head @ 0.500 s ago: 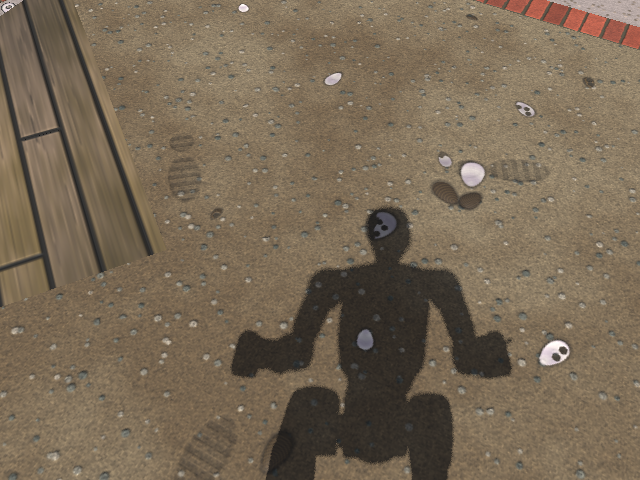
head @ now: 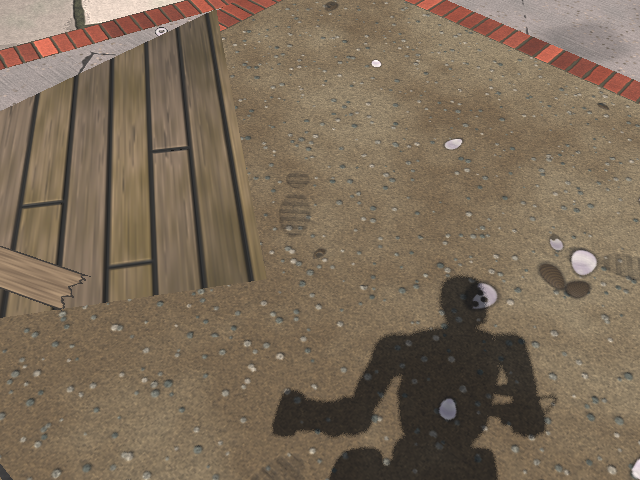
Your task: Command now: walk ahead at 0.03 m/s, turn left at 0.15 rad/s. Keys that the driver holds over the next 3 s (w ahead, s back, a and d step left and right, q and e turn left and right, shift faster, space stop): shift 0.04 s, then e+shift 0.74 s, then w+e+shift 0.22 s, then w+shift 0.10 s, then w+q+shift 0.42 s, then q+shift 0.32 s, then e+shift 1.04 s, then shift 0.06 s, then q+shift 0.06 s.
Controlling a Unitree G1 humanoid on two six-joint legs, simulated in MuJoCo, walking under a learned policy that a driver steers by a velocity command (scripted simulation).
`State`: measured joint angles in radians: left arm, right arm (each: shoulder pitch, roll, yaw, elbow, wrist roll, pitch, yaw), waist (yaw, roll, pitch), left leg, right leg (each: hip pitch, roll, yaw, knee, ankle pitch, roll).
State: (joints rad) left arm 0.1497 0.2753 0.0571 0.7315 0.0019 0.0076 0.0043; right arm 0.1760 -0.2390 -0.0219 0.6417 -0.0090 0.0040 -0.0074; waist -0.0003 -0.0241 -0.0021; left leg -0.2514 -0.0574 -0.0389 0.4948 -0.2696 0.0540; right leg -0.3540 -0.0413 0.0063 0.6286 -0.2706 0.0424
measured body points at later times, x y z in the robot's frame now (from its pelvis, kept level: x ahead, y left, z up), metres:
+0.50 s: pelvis +0.01 -0.03 -0.01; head +0.06 -0.05 +0.44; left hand +0.27 +0.17 -0.09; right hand +0.05 -0.34 -0.11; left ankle -0.01 +0.09 -0.74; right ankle -0.01 -0.15 -0.70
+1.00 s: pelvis +0.07 -0.09 +0.00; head +0.08 -0.12 +0.45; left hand +0.37 +0.03 -0.07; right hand +0.03 -0.42 -0.08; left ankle +0.19 -0.01 -0.72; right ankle +0.00 -0.16 -0.74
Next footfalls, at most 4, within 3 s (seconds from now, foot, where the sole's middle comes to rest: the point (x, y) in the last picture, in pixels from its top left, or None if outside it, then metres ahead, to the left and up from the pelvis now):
0.02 right None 0.05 -0.14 -0.77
0.58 right None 0.03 -0.18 -0.77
1.04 left None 0.21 -0.05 -0.77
1.40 right None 0.16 -0.40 -0.77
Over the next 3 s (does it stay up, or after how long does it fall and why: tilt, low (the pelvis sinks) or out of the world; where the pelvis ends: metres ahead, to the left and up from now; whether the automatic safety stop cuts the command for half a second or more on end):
stays up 0.59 -0.60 0.00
